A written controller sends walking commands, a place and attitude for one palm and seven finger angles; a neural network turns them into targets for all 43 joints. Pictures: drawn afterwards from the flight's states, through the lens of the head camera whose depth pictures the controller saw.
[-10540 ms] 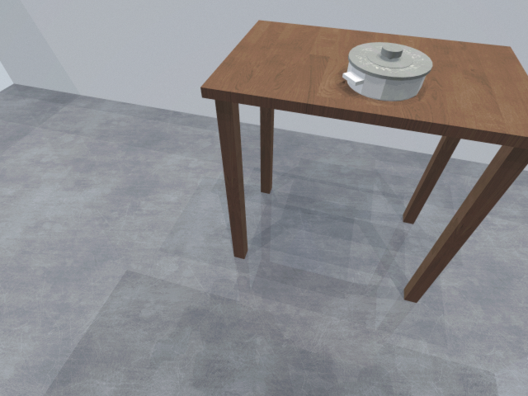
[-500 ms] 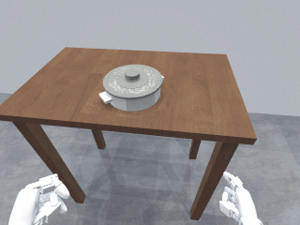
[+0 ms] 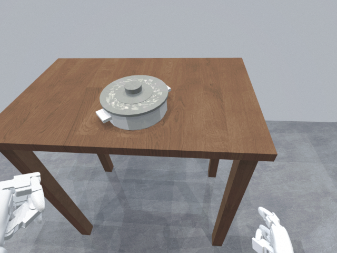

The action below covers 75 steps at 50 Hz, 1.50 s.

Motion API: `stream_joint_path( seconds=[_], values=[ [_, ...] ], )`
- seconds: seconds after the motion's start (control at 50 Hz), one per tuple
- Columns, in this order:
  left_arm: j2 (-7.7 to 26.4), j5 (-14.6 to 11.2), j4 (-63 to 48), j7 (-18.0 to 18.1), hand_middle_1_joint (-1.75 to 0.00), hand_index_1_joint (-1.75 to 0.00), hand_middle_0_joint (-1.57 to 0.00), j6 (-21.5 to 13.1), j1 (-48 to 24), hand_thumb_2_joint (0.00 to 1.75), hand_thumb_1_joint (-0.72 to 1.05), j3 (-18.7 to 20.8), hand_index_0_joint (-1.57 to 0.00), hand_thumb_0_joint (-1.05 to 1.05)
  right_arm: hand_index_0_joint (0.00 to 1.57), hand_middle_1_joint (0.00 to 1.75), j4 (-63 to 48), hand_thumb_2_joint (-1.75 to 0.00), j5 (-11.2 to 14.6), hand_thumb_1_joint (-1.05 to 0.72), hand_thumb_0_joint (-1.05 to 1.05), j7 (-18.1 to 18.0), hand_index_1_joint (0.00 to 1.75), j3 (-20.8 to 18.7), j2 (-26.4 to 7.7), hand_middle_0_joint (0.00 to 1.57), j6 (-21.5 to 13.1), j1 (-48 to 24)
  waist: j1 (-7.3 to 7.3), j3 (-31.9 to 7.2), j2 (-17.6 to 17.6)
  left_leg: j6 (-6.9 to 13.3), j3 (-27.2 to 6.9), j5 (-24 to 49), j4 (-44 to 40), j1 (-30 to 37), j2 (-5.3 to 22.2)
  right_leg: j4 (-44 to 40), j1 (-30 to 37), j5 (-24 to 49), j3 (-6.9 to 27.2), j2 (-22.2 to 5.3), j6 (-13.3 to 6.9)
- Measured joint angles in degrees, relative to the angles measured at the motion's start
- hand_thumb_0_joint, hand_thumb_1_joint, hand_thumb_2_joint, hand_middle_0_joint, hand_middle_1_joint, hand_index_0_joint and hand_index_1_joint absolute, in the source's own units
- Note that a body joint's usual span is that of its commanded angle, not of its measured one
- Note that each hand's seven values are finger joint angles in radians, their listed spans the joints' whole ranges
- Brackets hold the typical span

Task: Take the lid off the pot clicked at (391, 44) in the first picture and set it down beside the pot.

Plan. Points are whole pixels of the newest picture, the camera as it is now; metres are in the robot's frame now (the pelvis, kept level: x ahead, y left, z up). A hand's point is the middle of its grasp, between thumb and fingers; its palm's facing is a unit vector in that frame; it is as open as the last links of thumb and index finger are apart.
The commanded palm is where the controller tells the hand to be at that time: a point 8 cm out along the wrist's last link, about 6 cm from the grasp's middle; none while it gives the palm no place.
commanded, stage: raise the hand higher, near the body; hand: left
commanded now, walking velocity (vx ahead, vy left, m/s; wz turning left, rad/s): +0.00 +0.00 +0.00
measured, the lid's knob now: (133, 87) +0.52 +0.17 +0.15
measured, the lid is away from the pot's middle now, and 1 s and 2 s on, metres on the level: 0.00 0.00 0.00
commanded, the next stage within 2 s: reach forward and open the fingers in 0.40 s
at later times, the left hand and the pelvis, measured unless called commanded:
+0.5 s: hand (16, 176) +0.16 +0.26 +0.22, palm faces +0.42 -0.81 -0.42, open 3.1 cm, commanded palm +0.11 +0.29 +0.23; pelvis -0.01 +0.03 +0.00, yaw +0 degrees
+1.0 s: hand (11, 169) +0.19 +0.29 +0.20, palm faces +0.18 -0.11 -0.98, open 3.8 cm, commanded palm +0.15 +0.30 +0.25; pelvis -0.06 +0.05 -0.01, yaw +2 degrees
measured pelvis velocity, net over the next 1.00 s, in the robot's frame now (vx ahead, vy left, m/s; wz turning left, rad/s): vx -0.06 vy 0.05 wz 0.03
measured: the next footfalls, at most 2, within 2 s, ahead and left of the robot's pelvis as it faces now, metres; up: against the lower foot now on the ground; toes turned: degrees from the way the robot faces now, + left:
none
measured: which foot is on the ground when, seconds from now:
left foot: down 0.00-1.00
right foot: down 0.00-1.00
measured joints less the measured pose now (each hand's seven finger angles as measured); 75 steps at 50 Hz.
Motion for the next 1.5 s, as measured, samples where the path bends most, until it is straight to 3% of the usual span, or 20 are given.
stream_joint_path(
  seconds=[0.36,0.52,0.56,0.66,0.74,0.82,0.96,1.06,1.14,1.2,1.32,1.4,1.5],
  values=[
    [0.3,-0.9,-5.0,-0.3,-1.5,-1.5,-1.31,-0.9,-8.2,0.9,0.89,1.3,-1.3,0.01,0.2,0.3,-1.3,-0.9,-0.6,-0.9,0.01,1.4,0.3,2.2,1.4,0.2,-0.5,-1.5,0.93,0.8,-0.2,1.2,0.2,0.2,0.2,0.7,-1.0,-0.2,1.0,0.4,0.0,-1.0,1.2],
    [0.9,-1.4,-6.0,-0.2,-1.5,-1.5,-1.31,-1.8,-12.2,0.9,0.89,2.9,-1.31,0.01,0.2,0.3,0.1,-0.9,-0.8,-0.9,0.01,2.1,0.3,2.9,1.7,0.2,-0.5,-0.4,0.61,1.3,-0.2,1.9,0.6,0.5,0.2,0.8,-1.3,0.1,0.8,0.7,0.3,-1.4,1.8],
    [3.1,7.9,-7.9,0.9,-1.49,-1.49,-1.31,2.1,-13.3,0.9,0.88,2.0,-1.31,0.01,0.2,0.3,-1.0,-0.9,-1.3,-0.9,0.01,2.6,0.3,3.2,0.9,0.2,1.7,0.3,1.01,0.2,-0.3,2.1,0.8,0.3,1.3,-1.1,-1.5,2.2,-1.5,0.1,0.3,-1.7,2.0],
    [9.0,23.5,-11.8,0.9,-1.43,-1.43,-1.3,11.2,-15.6,0.94,0.84,-2.0,-1.3,0.01,0.2,0.3,-4.0,-0.9,-0.9,-0.9,0.01,4.3,0.3,2.8,-1.7,0.2,7.9,-1.8,0.87,-0.1,1.7,2.8,1.0,-0.1,4.7,-5.4,-2.2,7.8,-6.7,-1.8,0.2,-2.5,2.7],
    [15.1,32.3,-9.8,-1.7,-1.34,-1.34,-1.28,15.7,-18.6,1.0,0.76,-3.9,-1.28,0.01,0.2,0.3,-4.7,-0.9,0.2,-0.9,0.01,4.6,0.3,2.7,-2.7,0.2,11.8,-4.1,1.34,-0.2,3.0,3.3,1.1,0.0,6.3,-7.8,-2.4,10.3,-9.4,-2.1,0.1,-2.8,3.1],
    [16.6,37.9,-3.9,-5.9,-1.22,-1.22,-1.26,18.6,-25.3,1.07,0.66,-7.3,-1.26,0.0,0.2,0.3,-4.0,-0.9,1.5,-0.9,0.01,4.9,0.3,2.9,-3.2,0.2,13.0,-5.8,1.84,-0.6,3.9,3.6,0.5,0.7,6.8,-9.0,-2.8,11.2,-10.5,-2.0,-0.6,-3.2,3.4],
    [16.6,41.6,1.3,-13.6,-0.98,-0.98,-1.21,20.2,-34.5,1.21,0.45,-13.5,-1.21,0.0,0.2,0.3,-2.7,-0.9,2.0,-0.9,0.01,4.8,0.3,4.1,-2.2,0.2,11.8,-6.9,2.16,-1.0,3.9,3.9,-0.1,2.2,5.4,-7.6,-3.2,10.1,-9.2,-0.9,-1.3,-3.5,3.5],
    [18.8,44.0,8.5,-17.6,-0.81,-0.81,-1.17,20.0,-42.3,1.31,0.29,-15.5,-1.17,0.0,0.2,0.3,-2.1,-0.9,2.2,-0.9,0.01,4.6,0.3,5.4,-1.5,0.2,11.8,-8.0,1.85,0.0,3.6,3.8,-0.3,3.5,4.0,-6.6,-3.1,9.3,-8.3,0.1,-1.5,-3.4,3.4],
    [18.1,44.6,10.7,-20.7,-0.67,-0.66,-1.13,21.0,-45.5,1.39,0.15,-16.2,-1.13,0.0,0.2,0.3,-2.7,-0.9,2.2,-0.9,0.01,5.2,0.3,5.3,-1.6,0.2,11.2,-7.5,1.59,0.8,3.8,3.8,-0.3,4.7,2.9,-6.5,-3.0,8.6,-8.5,1.2,-1.4,-3.2,3.4],
    [17.7,45.0,10.5,-22.1,-0.56,-0.56,-1.1,20.2,-46.6,1.46,0.05,-17.7,-1.09,0.0,0.2,0.3,-2.4,-0.9,2.1,-0.9,0.01,5.1,0.3,5.2,-2.0,0.2,10.8,-6.8,1.54,0.8,4.1,3.9,-0.2,5.2,2.4,-6.4,-3.0,8.4,-8.6,1.5,-1.4,-3.3,3.5],
    [20.2,46.8,18.1,-24.2,-0.35,-0.35,-1.03,18.5,-53.5,1.58,-0.16,-18.8,-1.03,0.0,0.2,0.3,-0.6,-0.9,2.1,-0.9,0.01,4.6,0.3,5.0,-2.5,0.2,10.6,-5.7,1.2,1.2,4.0,3.8,-0.4,5.9,2.1,-6.7,-3.1,9.0,-9.2,1.6,-1.6,-3.4,3.4],
    [19.0,46.3,19.1,-25.8,-0.23,-0.22,-0.99,19.4,-54.3,1.65,-0.27,-17.8,-0.99,0.0,0.2,0.3,-0.8,-0.9,2.3,-0.9,0.01,5.2,0.3,4.2,-3.0,0.2,10.1,-4.2,0.83,0.9,4.4,3.9,-0.4,6.2,1.9,-6.9,-3.1,8.8,-9.4,1.9,-1.5,-3.3,3.4],
    [18.7,46.7,20.2,-27.1,-0.14,-0.14,-0.96,17.7,-55.7,1.71,-0.35,-20.3,-0.96,0.0,0.2,0.3,-0.2,-0.9,2.2,-0.9,0.01,4.7,0.3,4.1,-3.5,0.2,9.6,-3.7,0.46,1.0,4.2,3.9,-0.4,6.0,2.1,-6.6,-3.3,9.5,-9.3,1.4,-1.5,-3.6,3.5]
  ],
)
